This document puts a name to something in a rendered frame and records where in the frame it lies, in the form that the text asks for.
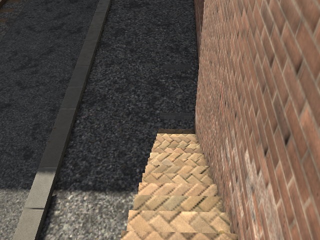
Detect stairs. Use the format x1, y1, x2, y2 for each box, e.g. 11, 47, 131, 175
120, 128, 238, 240

